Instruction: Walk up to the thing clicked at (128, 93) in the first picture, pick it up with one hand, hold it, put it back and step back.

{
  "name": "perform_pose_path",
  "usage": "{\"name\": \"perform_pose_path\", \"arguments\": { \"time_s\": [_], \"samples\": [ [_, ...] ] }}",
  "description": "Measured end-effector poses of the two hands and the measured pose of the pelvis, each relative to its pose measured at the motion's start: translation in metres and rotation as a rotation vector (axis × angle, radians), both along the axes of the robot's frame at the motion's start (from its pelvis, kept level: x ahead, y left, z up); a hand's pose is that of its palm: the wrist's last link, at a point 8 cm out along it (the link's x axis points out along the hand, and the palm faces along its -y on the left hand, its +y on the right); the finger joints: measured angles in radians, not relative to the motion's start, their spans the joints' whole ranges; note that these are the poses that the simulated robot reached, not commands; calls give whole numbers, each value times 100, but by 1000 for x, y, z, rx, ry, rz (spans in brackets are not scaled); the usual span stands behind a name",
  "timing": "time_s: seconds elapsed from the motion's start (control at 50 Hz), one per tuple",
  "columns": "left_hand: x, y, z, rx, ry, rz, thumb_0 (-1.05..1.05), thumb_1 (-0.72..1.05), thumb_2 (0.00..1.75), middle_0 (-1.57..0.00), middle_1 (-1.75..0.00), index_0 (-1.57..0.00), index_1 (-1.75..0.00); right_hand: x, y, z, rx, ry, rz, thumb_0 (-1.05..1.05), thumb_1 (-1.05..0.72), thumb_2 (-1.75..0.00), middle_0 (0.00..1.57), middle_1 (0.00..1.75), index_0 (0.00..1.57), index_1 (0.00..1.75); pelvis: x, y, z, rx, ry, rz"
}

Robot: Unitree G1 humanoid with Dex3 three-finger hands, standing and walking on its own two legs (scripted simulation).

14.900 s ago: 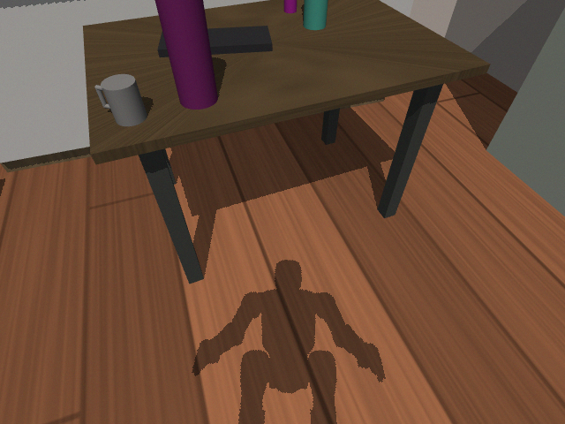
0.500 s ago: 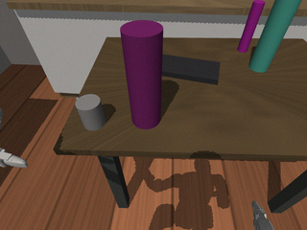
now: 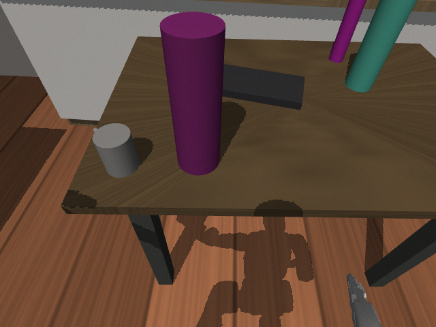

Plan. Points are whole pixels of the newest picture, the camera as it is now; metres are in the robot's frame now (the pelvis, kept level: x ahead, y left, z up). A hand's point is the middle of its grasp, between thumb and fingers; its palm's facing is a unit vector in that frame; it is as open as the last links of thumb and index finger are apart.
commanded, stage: go down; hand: left
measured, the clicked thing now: (112, 147) +0.50 +0.25 +0.03
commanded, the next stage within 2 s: approach in 1.68 s
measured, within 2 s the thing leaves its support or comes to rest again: neither
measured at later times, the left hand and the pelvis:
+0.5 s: hand out of the picture +0.38 +0.40 +0.16, palm faces +0.24 -0.97 +0.00, open 17.7 cm; pelvis +0.02 +0.01 -0.01, yaw -1 degrees
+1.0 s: hand out of the picture +0.39 +0.41 +0.17, palm faces +0.26 -0.97 +0.01, open 17.7 cm; pelvis +0.01 +0.01 -0.01, yaw -1 degrees
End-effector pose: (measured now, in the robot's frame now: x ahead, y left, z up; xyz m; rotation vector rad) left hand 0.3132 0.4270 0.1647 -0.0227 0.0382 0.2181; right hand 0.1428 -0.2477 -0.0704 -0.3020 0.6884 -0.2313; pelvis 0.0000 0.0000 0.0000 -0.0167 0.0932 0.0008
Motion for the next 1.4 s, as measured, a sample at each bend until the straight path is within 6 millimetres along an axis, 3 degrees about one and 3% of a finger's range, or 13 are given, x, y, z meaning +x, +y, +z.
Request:
{"name": "perform_pose_path", "arguments": {
  "time_s": [0.28,0.7,0.96,1.4],
  "samples": [
    [23,10,-2,12,0,8,-1,-59,7,-4,-2,-3,-3,3,6,-1,-7,8,-14,-1,52,-6,6,5,5,5,7,5,-3,-10,47,-9],
    [37,20,4,15,3,25,-1,-61,7,-5,-3,-4,-4,15,6,-6,-8,9,-5,-1,51,-6,6,5,5,5,15,5,-8,-15,83,-5],
    [41,32,7,13,4,41,-1,-61,7,-5,-4,-4,-5,8,0,-1,-39,2,-14,-1,51,-6,6,5,5,5,11,5,-12,-18,108,-6],
    [57,38,13,20,15,45,-1,-61,7,-5,-4,-4,-5,14,11,-2,-26,-13,-14,-1,51,-6,6,5,5,5,18,13,-16,-26,132,-13]
  ]
}}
